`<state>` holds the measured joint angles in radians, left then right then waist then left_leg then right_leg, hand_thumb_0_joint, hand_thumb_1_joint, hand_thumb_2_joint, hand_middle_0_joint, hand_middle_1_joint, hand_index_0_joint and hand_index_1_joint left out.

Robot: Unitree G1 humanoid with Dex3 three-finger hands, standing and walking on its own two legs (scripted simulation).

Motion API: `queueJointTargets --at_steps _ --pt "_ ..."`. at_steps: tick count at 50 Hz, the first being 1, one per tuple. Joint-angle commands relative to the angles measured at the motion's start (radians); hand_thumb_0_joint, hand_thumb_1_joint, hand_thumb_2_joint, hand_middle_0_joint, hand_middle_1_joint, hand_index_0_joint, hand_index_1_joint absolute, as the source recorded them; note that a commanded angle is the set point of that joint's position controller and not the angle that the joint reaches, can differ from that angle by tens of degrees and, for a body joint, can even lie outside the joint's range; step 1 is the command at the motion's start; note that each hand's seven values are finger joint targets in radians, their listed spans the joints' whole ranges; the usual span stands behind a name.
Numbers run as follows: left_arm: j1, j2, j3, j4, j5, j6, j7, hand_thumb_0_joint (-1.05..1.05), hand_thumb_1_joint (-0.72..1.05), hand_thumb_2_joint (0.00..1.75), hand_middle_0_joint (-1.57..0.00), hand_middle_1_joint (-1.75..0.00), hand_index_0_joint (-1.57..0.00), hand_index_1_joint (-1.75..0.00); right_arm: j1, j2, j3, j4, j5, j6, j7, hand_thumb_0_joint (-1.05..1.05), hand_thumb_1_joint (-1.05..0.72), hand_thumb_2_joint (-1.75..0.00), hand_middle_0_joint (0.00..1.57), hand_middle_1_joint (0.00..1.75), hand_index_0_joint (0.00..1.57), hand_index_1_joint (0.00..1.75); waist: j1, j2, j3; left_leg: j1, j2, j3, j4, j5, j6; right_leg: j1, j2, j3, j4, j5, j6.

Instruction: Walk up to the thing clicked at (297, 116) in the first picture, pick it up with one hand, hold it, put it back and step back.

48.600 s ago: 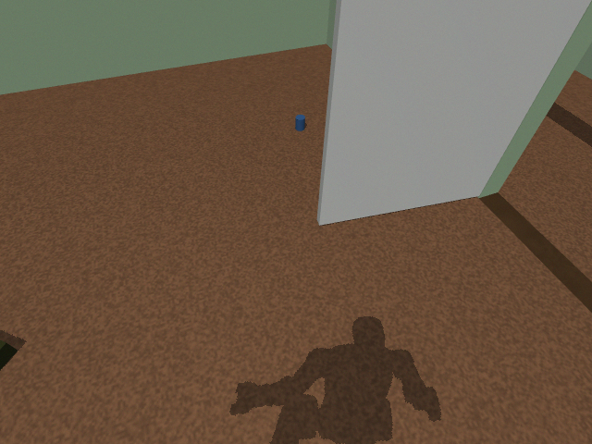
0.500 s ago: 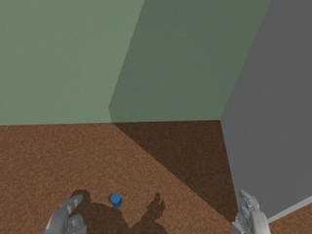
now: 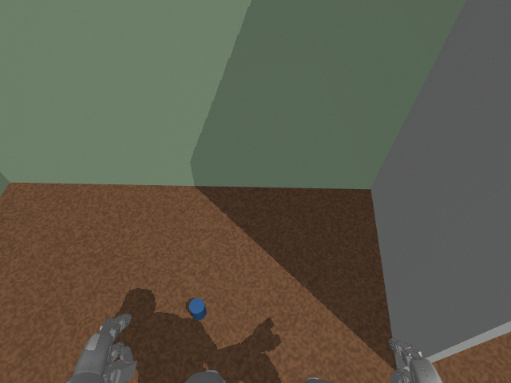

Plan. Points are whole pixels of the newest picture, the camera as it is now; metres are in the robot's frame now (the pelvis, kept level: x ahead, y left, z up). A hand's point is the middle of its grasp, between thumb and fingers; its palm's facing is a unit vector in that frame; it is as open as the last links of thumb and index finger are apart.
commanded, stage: stand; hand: left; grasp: from above
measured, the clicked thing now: (197, 309) +0.44 +0.22 -0.69
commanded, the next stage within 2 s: none
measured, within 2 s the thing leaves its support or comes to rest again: neither
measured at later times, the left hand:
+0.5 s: hand out of the picture +0.04 +0.24 -0.12, palm faces +0.03 -0.95 -0.31, open 7.4 cm
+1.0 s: hand out of the picture +0.05 +0.23 -0.11, palm faces +0.01 -0.95 -0.32, open 7.4 cm
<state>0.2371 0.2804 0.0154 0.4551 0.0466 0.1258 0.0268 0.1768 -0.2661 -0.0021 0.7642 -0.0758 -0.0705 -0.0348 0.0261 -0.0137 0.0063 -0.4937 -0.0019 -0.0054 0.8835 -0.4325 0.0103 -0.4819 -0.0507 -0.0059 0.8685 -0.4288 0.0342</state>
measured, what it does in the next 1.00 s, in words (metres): stands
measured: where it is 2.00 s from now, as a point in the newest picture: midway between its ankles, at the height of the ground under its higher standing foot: outside the picture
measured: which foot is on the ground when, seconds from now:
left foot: down 0.00-1.00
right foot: down 0.00-1.00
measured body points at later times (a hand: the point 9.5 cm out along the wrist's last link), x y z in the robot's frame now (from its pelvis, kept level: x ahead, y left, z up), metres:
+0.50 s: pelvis +0.00 +0.01 +0.04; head -0.01 +0.01 +0.49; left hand +0.04 +0.29 -0.10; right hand +0.07 -0.26 -0.10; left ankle +0.02 +0.12 -0.70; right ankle +0.01 -0.14 -0.70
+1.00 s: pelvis +0.00 -0.01 +0.05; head +0.00 -0.01 +0.50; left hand +0.05 +0.28 -0.09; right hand +0.06 -0.29 -0.09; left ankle +0.02 +0.12 -0.70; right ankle +0.01 -0.14 -0.70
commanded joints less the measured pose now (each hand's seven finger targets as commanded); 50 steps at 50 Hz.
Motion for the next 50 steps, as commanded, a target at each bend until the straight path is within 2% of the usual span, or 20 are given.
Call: queueJointTargets --at_steps 1,5,9,11,13,16,22,27,28,30,33,36,38,39,41,42,43,44,45,50 --pt "-0.023 0.152 0.078 0.057 -0.002 -0.095 0.016 0.00 0.90 0.90 -0.20 -0.30 -0.20 -0.30 -0.044 -0.165 -0.084 -0.050 0.026 -0.008 0.013 0.00 -0.90 -0.90 0.20 0.30 0.20 0.30 0.009 -0.013 -0.131 0.127 0.042 -0.077 -0.216 0.232 0.048 0.146 -0.038 0.069 -0.198 0.203 -0.076" --pt "-0.071 0.163 0.079 0.172 0.003 -0.121 0.016 0.00 0.90 0.90 -0.20 -0.30 -0.20 -0.30 -0.037 -0.165 -0.088 0.005 0.019 0.014 0.015 0.00 -0.90 -0.90 0.20 0.30 0.20 0.30 -0.016 -0.003 -0.074 0.190 0.040 -0.073 -0.275 0.150 0.050 0.109 -0.050 0.092 -0.287 0.136 -0.071" --pt "-0.053 0.158 0.074 0.284 -0.003 -0.133 0.015 0.00 0.90 0.90 -0.20 -0.30 -0.20 -0.30 -0.038 -0.177 -0.090 0.061 0.021 0.025 0.014 0.00 -0.90 -0.90 0.20 0.30 0.20 0.30 -0.006 0.031 -0.018 0.171 0.060 -0.105 -0.365 0.137 0.047 0.192 -0.038 0.068 -0.338 0.165 -0.058" --pt "-0.050 0.165 0.074 0.329 -0.006 -0.138 0.015 0.00 0.90 0.90 -0.20 -0.30 -0.20 -0.30 -0.029 -0.177 -0.089 0.085 0.027 0.027 0.010 0.00 -0.90 -0.90 0.20 0.30 0.20 0.30 -0.012 0.017 -0.031 0.228 0.064 -0.103 -0.384 0.223 0.041 0.211 -0.040 0.068 -0.352 0.236 -0.059" --pt "-0.049 0.158 0.070 0.373 -0.011 -0.138 0.016 0.00 0.90 0.90 -0.20 -0.30 -0.20 -0.30 -0.030 -0.191 -0.088 0.112 0.029 0.030 0.005 0.00 -0.90 -0.90 0.20 0.30 0.20 0.30 -0.006 0.050 -0.014 0.235 0.081 -0.124 -0.435 0.222 0.040 0.246 -0.037 0.057 -0.372 0.246 -0.052" --pt "-0.043 0.157 0.066 0.428 -0.017 -0.136 0.017 0.00 0.90 0.90 -0.20 -0.30 -0.20 -0.30 -0.022 -0.199 -0.084 0.149 0.034 0.030 -0.001 0.00 -0.90 -0.90 0.20 0.30 0.20 0.30 -0.005 0.067 -0.015 0.272 0.095 -0.132 -0.480 0.300 0.034 0.293 -0.037 0.048 -0.390 0.284 -0.049" --pt "-0.045 0.167 0.061 0.515 -0.013 -0.133 0.016 0.00 0.90 0.90 -0.20 -0.30 -0.20 -0.30 -0.037 -0.209 -0.082 0.204 0.043 0.039 -0.003 0.00 -0.90 -0.90 0.20 0.30 0.20 0.30 -0.005 0.047 0.030 0.289 0.098 -0.135 -0.566 0.208 0.024 0.326 -0.042 0.044 -0.459 0.262 -0.041" --pt "-0.057 0.171 0.055 0.557 -0.011 -0.133 0.013 0.00 0.90 0.90 -0.20 -0.30 -0.20 -0.30 -0.041 -0.210 -0.081 0.234 0.045 0.048 0.002 0.00 -0.90 -0.90 0.20 0.30 0.20 0.30 -0.013 0.044 0.070 0.263 0.094 -0.133 -0.612 0.096 0.017 0.327 -0.041 0.048 -0.501 0.194 -0.039" --pt "-0.048 0.172 0.055 0.565 -0.011 -0.136 0.012 0.00 0.90 0.90 -0.20 -0.30 -0.20 -0.30 -0.052 -0.207 -0.081 0.237 0.044 0.047 0.004 0.00 -0.90 -0.90 0.20 0.30 0.20 0.30 -0.005 0.029 0.062 0.282 0.091 -0.127 -0.601 0.124 0.016 0.333 -0.047 0.053 -0.511 0.205 -0.038" --pt "-0.058 0.176 0.053 0.576 -0.011 -0.141 0.015 0.00 0.90 0.90 -0.20 -0.30 -0.20 -0.30 -0.046 -0.202 -0.079 0.245 0.047 0.047 0.006 0.00 -0.90 -0.90 0.20 0.30 0.20 0.30 -0.014 0.009 0.036 0.313 0.086 -0.112 -0.584 0.195 0.016 0.345 -0.058 0.060 -0.531 0.237 -0.038" --pt "-0.073 0.186 0.052 0.586 -0.015 -0.145 0.014 0.00 0.90 0.90 -0.20 -0.30 -0.20 -0.30 -0.039 -0.202 -0.075 0.260 0.048 0.047 0.008 0.00 -0.90 -0.90 0.20 0.30 0.20 0.30 -0.023 0.005 0.042 0.344 0.085 -0.101 -0.579 0.220 0.014 0.327 -0.065 0.070 -0.550 0.231 -0.036" --pt "-0.079 0.196 0.052 0.596 -0.014 -0.142 0.014 0.00 0.90 0.90 -0.20 -0.30 -0.20 -0.30 -0.047 -0.209 -0.074 0.269 0.048 0.054 0.011 0.00 -0.90 -0.90 0.20 0.30 0.20 0.30 -0.020 0.001 0.075 0.312 0.086 -0.107 -0.598 0.157 0.013 0.314 -0.057 0.065 -0.567 0.162 -0.034" --pt "-0.082 0.195 0.050 0.600 -0.016 -0.143 0.012 0.00 0.90 0.90 -0.20 -0.30 -0.20 -0.30 -0.057 -0.206 -0.071 0.271 0.049 0.052 0.012 0.00 -0.90 -0.90 0.20 0.30 0.20 0.30 -0.018 -0.006 0.062 0.336 0.087 -0.100 -0.590 0.210 0.012 0.315 -0.065 0.073 -0.571 0.192 -0.039" --pt "-0.082 0.191 0.049 0.603 -0.016 -0.143 0.011 0.00 0.90 0.90 -0.20 -0.30 -0.20 -0.30 -0.058 -0.212 -0.072 0.273 0.050 0.053 0.012 0.00 -0.90 -0.90 0.20 0.30 0.20 0.30 -0.019 0.010 0.066 0.329 0.090 -0.103 -0.593 0.187 0.012 0.314 -0.060 0.069 -0.572 0.184 -0.035" --pt "-0.094 0.203 0.051 0.607 -0.018 -0.145 0.011 0.00 0.90 0.90 -0.20 -0.30 -0.20 -0.30 -0.052 -0.210 -0.069 0.279 0.050 0.050 0.012 0.00 -0.90 -0.90 0.20 0.30 0.20 0.30 -0.025 0.010 0.048 0.344 0.092 -0.095 -0.590 0.228 0.009 0.330 -0.067 0.077 -0.573 0.211 -0.040" --pt "-0.095 0.203 0.050 0.608 -0.020 -0.144 0.010 0.00 0.90 0.90 -0.20 -0.30 -0.20 -0.30 -0.046 -0.214 -0.067 0.288 0.050 0.049 0.011 0.00 -0.90 -0.90 0.20 0.30 0.20 0.30 -0.023 0.027 0.044 0.342 0.095 -0.098 -0.598 0.212 0.009 0.338 -0.067 0.076 -0.569 0.230 -0.040" --pt "-0.091 0.203 0.050 0.609 -0.020 -0.146 0.010 0.00 0.90 0.90 -0.20 -0.30 -0.20 -0.30 -0.062 -0.212 -0.065 0.285 0.049 0.048 0.012 0.00 -0.90 -0.90 0.20 0.30 0.20 0.30 -0.016 0.022 0.035 0.347 0.095 -0.096 -0.594 0.246 0.010 0.346 -0.067 0.073 -0.569 0.246 -0.041" --pt "-0.094 0.208 0.050 0.613 -0.021 -0.146 0.009 0.00 0.90 0.90 -0.20 -0.30 -0.20 -0.30 -0.058 -0.214 -0.064 0.289 0.052 0.050 0.013 0.00 -0.90 -0.90 0.20 0.30 0.20 0.30 -0.019 0.011 0.056 0.325 0.091 -0.096 -0.601 0.228 0.008 0.344 -0.064 0.074 -0.576 0.213 -0.037" --pt "-0.091 0.203 0.049 0.613 -0.020 -0.148 0.008 0.00 0.90 0.90 -0.20 -0.30 -0.20 -0.30 -0.065 -0.226 -0.066 0.287 0.051 0.047 0.012 0.00 -0.90 -0.90 0.20 0.30 0.20 0.30 -0.016 0.018 0.024 0.361 0.096 -0.091 -0.587 0.261 0.012 0.351 -0.070 0.077 -0.576 0.259 -0.040" --pt "-0.109 0.209 0.049 0.623 -0.022 -0.147 0.007 0.00 0.90 0.90 -0.20 -0.30 -0.20 -0.30 -0.065 -0.227 -0.058 0.298 0.053 0.048 0.011 0.00 -0.90 -0.90 0.20 0.30 0.20 0.30 -0.022 0.009 0.027 0.374 0.102 -0.088 -0.591 0.296 0.011 0.351 -0.071 0.076 -0.579 0.288 -0.038"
